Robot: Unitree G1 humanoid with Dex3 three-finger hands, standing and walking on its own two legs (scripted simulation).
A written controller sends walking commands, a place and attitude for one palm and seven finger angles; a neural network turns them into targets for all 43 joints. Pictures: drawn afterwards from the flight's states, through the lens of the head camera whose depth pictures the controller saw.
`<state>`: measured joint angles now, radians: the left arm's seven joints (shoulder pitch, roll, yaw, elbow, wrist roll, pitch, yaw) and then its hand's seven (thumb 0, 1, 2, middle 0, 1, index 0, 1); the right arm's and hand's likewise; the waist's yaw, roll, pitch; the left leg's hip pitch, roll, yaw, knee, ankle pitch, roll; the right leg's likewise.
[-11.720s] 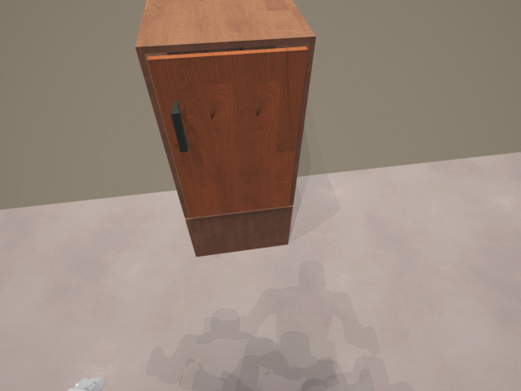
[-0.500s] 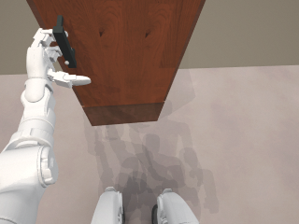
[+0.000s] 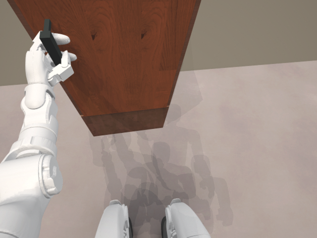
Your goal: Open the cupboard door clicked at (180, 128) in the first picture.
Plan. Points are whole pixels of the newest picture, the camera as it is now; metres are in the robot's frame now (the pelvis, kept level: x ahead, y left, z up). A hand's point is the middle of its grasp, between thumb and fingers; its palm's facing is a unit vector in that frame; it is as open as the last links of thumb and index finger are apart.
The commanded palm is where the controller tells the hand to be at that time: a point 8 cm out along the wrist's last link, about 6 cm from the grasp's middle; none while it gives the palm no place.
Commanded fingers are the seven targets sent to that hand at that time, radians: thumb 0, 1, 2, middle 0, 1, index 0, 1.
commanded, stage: close the thumb around the handle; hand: left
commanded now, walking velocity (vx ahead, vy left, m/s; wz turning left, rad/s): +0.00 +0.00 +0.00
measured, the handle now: (56, 49) +0.56 +0.21 +0.07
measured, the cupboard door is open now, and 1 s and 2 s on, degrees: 0 41 42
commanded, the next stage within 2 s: pull the door open along its arc in 0.02 s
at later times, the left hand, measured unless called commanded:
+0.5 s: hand (72, 85) +0.46 +0.17 +0.06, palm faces +0.06 -1.00 -0.01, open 5.7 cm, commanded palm +0.40 +0.20 +0.06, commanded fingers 0.00 0.90 0.90 -0.40 -1.35 -0.40 -1.35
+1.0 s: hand (128, 143) +0.32 +0.04 +0.07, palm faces +0.33 -0.94 +0.00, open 6.0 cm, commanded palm +0.24 +0.08 +0.06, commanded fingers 0.00 0.90 0.90 -0.40 -1.35 -0.40 -1.35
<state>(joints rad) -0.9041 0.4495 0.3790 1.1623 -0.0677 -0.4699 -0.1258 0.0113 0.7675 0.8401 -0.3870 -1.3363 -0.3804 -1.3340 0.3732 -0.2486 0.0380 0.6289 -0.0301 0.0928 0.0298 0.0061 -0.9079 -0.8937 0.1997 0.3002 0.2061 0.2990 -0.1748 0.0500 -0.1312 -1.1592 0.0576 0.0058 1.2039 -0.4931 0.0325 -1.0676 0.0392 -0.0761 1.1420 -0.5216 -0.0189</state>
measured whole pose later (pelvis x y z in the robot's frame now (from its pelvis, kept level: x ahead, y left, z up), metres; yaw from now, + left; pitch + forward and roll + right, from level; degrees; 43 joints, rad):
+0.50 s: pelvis +0.02 +0.00 +0.02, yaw +0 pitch +23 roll -3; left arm -0.58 0.31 0.29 0.84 -0.15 -0.45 -0.11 0.01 0.75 0.77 -0.37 -1.35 -0.35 -1.35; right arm 0.37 -0.24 0.01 0.59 0.00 0.10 0.05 0.01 -0.91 -0.89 0.20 0.30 0.20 0.30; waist -0.12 0.04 -0.16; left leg -1.04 0.06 0.03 1.12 -0.49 0.03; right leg -0.96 0.04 -0.05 1.07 -0.52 -0.02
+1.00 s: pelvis +0.02 -0.03 +0.03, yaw +3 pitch +16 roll +0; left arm 0.07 -0.10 -0.24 0.24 0.10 -0.32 0.53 0.02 0.68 0.72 -0.33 -1.32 -0.38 -1.34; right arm 0.15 -0.13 0.03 0.54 -0.08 0.03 0.06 0.01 -0.91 -0.89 0.20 0.30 0.20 0.30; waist -0.01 0.02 -0.19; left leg -0.86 0.03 0.00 1.07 -0.49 -0.01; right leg -0.79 0.02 -0.08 1.07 -0.56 -0.06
